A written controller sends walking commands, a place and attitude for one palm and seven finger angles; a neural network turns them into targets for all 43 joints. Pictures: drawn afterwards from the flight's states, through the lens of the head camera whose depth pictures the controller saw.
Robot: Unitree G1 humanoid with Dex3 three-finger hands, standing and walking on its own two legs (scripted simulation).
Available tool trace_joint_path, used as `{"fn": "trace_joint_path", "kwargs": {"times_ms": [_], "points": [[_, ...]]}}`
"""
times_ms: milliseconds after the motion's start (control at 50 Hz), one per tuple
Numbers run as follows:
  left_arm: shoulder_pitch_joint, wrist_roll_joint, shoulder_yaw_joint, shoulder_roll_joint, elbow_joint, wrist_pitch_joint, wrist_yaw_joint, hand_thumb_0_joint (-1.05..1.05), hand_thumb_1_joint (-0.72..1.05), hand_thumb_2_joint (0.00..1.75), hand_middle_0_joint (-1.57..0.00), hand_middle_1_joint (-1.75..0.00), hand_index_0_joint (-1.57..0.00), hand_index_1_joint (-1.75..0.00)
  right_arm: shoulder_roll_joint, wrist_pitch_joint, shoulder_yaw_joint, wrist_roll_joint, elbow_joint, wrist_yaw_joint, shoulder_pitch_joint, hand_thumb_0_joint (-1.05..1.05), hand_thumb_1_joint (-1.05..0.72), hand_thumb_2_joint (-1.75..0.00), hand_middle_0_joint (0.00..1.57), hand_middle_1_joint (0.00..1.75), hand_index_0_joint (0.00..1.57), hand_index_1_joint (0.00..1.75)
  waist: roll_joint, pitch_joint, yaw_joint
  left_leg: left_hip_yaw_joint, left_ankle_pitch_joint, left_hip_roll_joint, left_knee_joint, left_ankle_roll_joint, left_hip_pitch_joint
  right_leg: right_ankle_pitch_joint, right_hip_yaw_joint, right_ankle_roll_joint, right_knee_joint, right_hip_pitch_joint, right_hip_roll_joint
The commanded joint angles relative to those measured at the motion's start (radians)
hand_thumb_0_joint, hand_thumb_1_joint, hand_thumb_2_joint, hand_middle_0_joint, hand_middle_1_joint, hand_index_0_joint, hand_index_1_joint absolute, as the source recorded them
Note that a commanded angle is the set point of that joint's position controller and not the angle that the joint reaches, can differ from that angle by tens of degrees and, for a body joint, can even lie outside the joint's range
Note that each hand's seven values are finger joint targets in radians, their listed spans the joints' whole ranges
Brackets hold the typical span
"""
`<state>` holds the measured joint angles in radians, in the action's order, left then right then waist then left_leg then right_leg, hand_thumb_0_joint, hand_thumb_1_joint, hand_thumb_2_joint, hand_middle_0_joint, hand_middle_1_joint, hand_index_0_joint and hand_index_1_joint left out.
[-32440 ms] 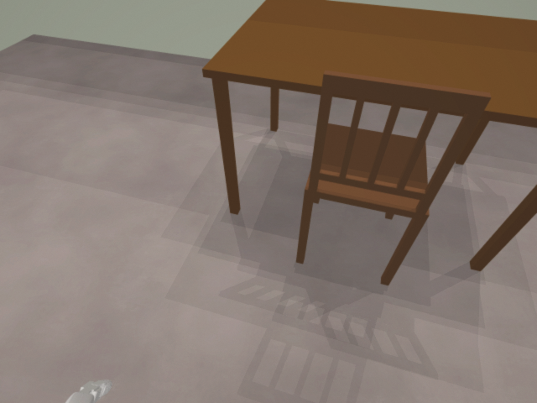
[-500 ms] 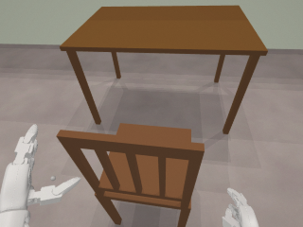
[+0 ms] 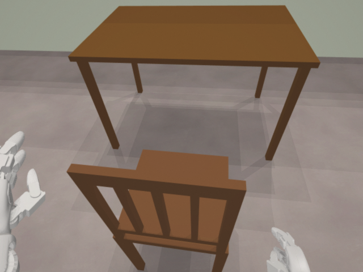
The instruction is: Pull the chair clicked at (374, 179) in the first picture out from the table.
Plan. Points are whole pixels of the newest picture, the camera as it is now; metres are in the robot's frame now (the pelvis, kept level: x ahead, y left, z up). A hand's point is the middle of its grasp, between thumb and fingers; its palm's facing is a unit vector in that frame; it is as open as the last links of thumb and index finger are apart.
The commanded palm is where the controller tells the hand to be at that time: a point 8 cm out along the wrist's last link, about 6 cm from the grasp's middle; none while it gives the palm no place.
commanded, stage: draw the hand back to the body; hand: left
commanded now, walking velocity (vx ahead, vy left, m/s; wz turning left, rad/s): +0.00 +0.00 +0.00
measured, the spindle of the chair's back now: (162, 214) +0.28 +0.10 -0.09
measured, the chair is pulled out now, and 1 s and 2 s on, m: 0.58 0.58 0.58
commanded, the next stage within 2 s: step back with the hand held close in 0.16 s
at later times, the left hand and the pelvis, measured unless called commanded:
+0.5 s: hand (41, 199) +0.18 +0.26 +0.16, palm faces +0.39 -0.77 -0.50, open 7.4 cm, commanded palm +0.12 +0.30 +0.18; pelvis -0.03 +0.00 +0.00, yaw -1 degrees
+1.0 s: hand out of the picture +0.10 +0.28 +0.15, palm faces +0.44 -0.77 -0.46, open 7.4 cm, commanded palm +0.05 +0.32 +0.18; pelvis -0.10 +0.02 -0.01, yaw +0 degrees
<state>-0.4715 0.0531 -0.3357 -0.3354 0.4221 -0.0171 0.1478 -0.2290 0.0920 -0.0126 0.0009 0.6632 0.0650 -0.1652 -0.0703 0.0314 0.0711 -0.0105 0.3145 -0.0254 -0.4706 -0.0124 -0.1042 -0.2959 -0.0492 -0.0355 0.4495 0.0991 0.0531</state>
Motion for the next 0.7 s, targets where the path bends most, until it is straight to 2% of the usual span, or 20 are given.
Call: {"fn": "trace_joint_path", "kwargs": {"times_ms": [0, 20, 40, 160, 240, 260, 280, 300, 320, 340, 380, 420, 440, 500, 540, 620, 640, 680], "points": [[0.051, -0.011, -0.137, -0.228, 0.300, -0.078, 0.020, 0.00, 0.90, 0.90, -0.20, -0.30, -0.20, -0.30, -0.093, 0.070, 0.036, 0.001, -0.162, 0.012, 0.121, 0.00, -0.90, -0.90, 0.20, 0.30, 0.20, 0.30, -0.040, -0.164, 0.009, 0.022, -0.456, -0.019, 0.044, 0.022, 0.057, 0.365, -0.009, 0.058, -0.027, -0.045, -0.001], [0.044, -0.014, -0.150, -0.243, 0.308, -0.077, 0.025, 0.00, 0.90, 0.90, -0.20, -0.30, -0.20, -0.30, -0.091, 0.074, 0.037, 0.001, -0.159, 0.014, 0.121, 0.00, -0.90, -0.90, 0.20, 0.30, 0.20, 0.30, -0.050, -0.173, 0.011, 0.019, -0.466, -0.019, 0.038, 0.023, 0.065, 0.379, -0.008, 0.058, -0.028, -0.048, 0.000], [0.054, -0.013, -0.160, -0.255, 0.312, -0.074, 0.027, 0.00, 0.90, 0.90, -0.20, -0.30, -0.20, -0.30, -0.094, 0.076, 0.035, 0.000, -0.152, 0.014, 0.121, 0.00, -0.90, -0.90, 0.20, 0.30, 0.20, 0.30, -0.034, -0.159, 0.007, 0.026, -0.458, -0.019, 0.038, 0.020, 0.053, 0.375, -0.007, 0.061, -0.034, -0.048, -0.004], [0.074, -0.005, -0.121, -0.189, 0.187, -0.062, 0.019, 0.00, 0.90, 0.90, -0.20, -0.30, -0.20, -0.30, -0.093, 0.060, 0.035, 0.006, -0.144, 0.022, 0.130, 0.00, -0.90, -0.90, 0.20, 0.30, 0.20, 0.30, 0.022, -0.025, -0.009, 0.013, -0.321, -0.022, 0.058, 0.022, 0.013, 0.288, -0.009, 0.057, -0.063, 0.019, -0.009], [0.069, -0.005, -0.118, -0.190, 0.183, -0.070, 0.012, 0.00, 0.90, 0.90, -0.20, -0.30, -0.20, -0.30, -0.101, 0.059, 0.040, 0.004, -0.148, 0.020, 0.135, 0.00, -0.90, -0.90, 0.20, 0.30, 0.20, 0.30, 0.020, -0.065, -0.003, 0.014, -0.296, -0.020, 0.063, 0.025, 0.022, 0.262, -0.008, 0.056, -0.061, 0.006, -0.005], [0.108, -0.006, -0.080, -0.173, 0.243, -0.078, 0.009, 0.00, 0.90, 0.90, -0.20, -0.30, -0.20, -0.30, -0.100, 0.067, 0.033, 0.003, -0.159, 0.018, 0.137, 0.00, -0.90, -0.90, 0.20, 0.30, 0.20, 0.30, 0.009, -0.078, -0.005, 0.016, -0.303, -0.016, 0.063, 0.027, 0.027, 0.269, -0.006, 0.055, -0.057, 0.002, -0.002], [0.251, 0.012, -0.243, -0.353, 0.305, -0.130, 0.009, 0.00, 0.90, 0.90, -0.20, -0.30, -0.20, -0.30, -0.111, 0.047, 0.039, 0.022, -0.187, 0.020, 0.107, 0.00, -0.90, -0.90, 0.20, 0.30, 0.20, 0.30, 0.011, -0.002, -0.030, 0.029, -0.259, -0.049, 0.034, 0.044, -0.029, 0.365, 0.103, 0.051, -0.113, 0.092, 0.047], [0.154, 0.007, -0.196, -0.277, 0.227, -0.136, 0.000, 0.00, 0.90, 0.90, -0.20, -0.30, -0.20, -0.30, -0.093, 0.037, 0.036, 0.013, -0.162, 0.022, 0.106, 0.00, -0.90, -0.90, 0.20, 0.30, 0.20, 0.30, 0.040, -0.019, -0.038, 0.038, -0.260, -0.048, 0.026, 0.042, -0.029, 0.410, 0.101, 0.059, -0.104, 0.078, 0.069], [0.085, 0.002, -0.169, -0.243, 0.206, -0.128, -0.003, 0.00, 0.90, 0.90, -0.20, -0.30, -0.20, -0.30, -0.088, 0.028, 0.036, 0.011, -0.172, 0.021, 0.118, 0.00, -0.90, -0.90, 0.20, 0.30, 0.20, 0.30, 0.068, -0.027, -0.036, 0.036, -0.281, -0.048, 0.024, 0.043, -0.021, 0.438, 0.098, 0.057, -0.096, 0.080, 0.074], [0.084, 0.001, -0.170, -0.247, 0.230, -0.129, -0.005, 0.00, 0.90, 0.90, -0.20, -0.30, -0.20, -0.30, -0.097, 0.022, 0.039, 0.011, -0.183, 0.020, 0.113, 0.00, -0.90, -0.90, 0.20, 0.30, 0.20, 0.30, 0.036, -0.045, -0.037, 0.034, -0.306, -0.048, 0.026, 0.040, -0.021, 0.452, 0.101, 0.058, -0.087, 0.071, 0.075], [-0.013, -0.004, -0.153, -0.209, 0.210, -0.127, -0.005, 0.00, 0.90, 0.90, -0.20, -0.30, -0.20, -0.30, -0.094, 0.007, 0.041, 0.006, -0.191, 0.023, 0.122, 0.00, -0.90, -0.90, 0.20, 0.30, 0.20, 0.30, 0.020, -0.099, -0.032, 0.034, -0.392, -0.061, 0.035, 0.042, -0.005, 0.458, 0.075, 0.049, -0.056, 0.054, 0.069], [-0.075, -0.006, -0.163, -0.213, 0.223, -0.123, -0.002, 0.00, 0.90, 0.90, -0.20, -0.30, -0.20, -0.30, -0.097, -0.011, 0.048, 0.006, -0.203, 0.024, 0.122, 0.00, -0.90, -0.90, 0.20, 0.30, 0.20, 0.30, 0.020, -0.171, -0.029, 0.033, -0.486, -0.073, 0.024, 0.042, 0.014, 0.490, 0.063, 0.045, -0.025, 0.032, 0.066], [-0.098, -0.003, -0.179, -0.229, 0.223, -0.121, 0.001, 0.00, 0.90, 0.90, -0.20, -0.30, -0.20, -0.30, -0.097, -0.017, 0.052, 0.007, -0.202, 0.027, 0.125, 0.00, -0.90, -0.90, 0.20, 0.30, 0.20, 0.30, -0.002, -0.191, -0.030, 0.038, -0.510, -0.078, 0.031, 0.043, 0.018, 0.488, 0.057, 0.043, -0.015, 0.024, 0.068], [-0.125, -0.001, -0.197, -0.246, 0.260, -0.126, 0.008, 0.00, 0.90, 0.90, -0.20, -0.30, -0.20, -0.30, -0.089, -0.028, 0.056, 0.013, -0.221, 0.033, 0.132, 0.00, -0.90, -0.90, 0.20, 0.30, 0.20, 0.30, 0.042, -0.218, -0.028, 0.044, -0.502, -0.090, 0.028, 0.042, -0.003, 0.447, 0.053, 0.037, 0.006, 0.044, 0.062], [-0.126, 0.001, -0.223, -0.277, 0.285, -0.131, 0.015, 0.00, 0.90, 0.90, -0.20, -0.30, -0.20, -0.30, -0.091, -0.027, 0.059, 0.015, -0.217, 0.041, 0.138, 0.00, -0.90, -0.90, 0.20, 0.30, 0.20, 0.30, 0.027, -0.221, -0.030, 0.055, -0.486, -0.094, 0.041, 0.044, -0.020, 0.420, 0.051, 0.034, 0.022, 0.050, 0.059], [-0.114, 0.006, -0.206, -0.266, 0.297, -0.138, 0.023, 0.00, 0.90, 0.90, -0.20, -0.30, -0.20, -0.30, -0.086, -0.016, 0.057, 0.018, -0.218, 0.049, 0.131, 0.00, -0.90, -0.90, 0.20, 0.30, 0.20, 0.30, 0.019, -0.188, -0.031, 0.064, -0.396, -0.100, 0.040, 0.044, -0.080, 0.354, 0.062, 0.033, 0.020, 0.089, 0.059], [-0.106, 0.004, -0.212, -0.276, 0.300, -0.138, 0.027, 0.00, 0.90, 0.90, -0.20, -0.30, -0.20, -0.30, -0.095, -0.011, 0.060, 0.017, -0.211, 0.051, 0.129, 0.00, -0.90, -0.90, 0.20, 0.30, 0.20, 0.30, -0.011, -0.188, -0.034, 0.066, -0.360, -0.097, 0.049, 0.044, -0.092, 0.330, 0.072, 0.037, 0.018, 0.089, 0.059], [-0.088, 0.003, -0.194, -0.258, 0.278, -0.140, 0.031, 0.00, 0.90, 0.90, -0.20, -0.30, -0.20, -0.30, -0.093, -0.001, 0.057, 0.017, -0.209, 0.054, 0.120, 0.00, -0.90, -0.90, 0.20, 0.30, 0.20, 0.30, 0.005, -0.149, -0.034, 0.072, -0.261, -0.095, 0.055, 0.044, -0.142, 0.260, 0.078, 0.035, 0.002, 0.111, 0.057]]}}
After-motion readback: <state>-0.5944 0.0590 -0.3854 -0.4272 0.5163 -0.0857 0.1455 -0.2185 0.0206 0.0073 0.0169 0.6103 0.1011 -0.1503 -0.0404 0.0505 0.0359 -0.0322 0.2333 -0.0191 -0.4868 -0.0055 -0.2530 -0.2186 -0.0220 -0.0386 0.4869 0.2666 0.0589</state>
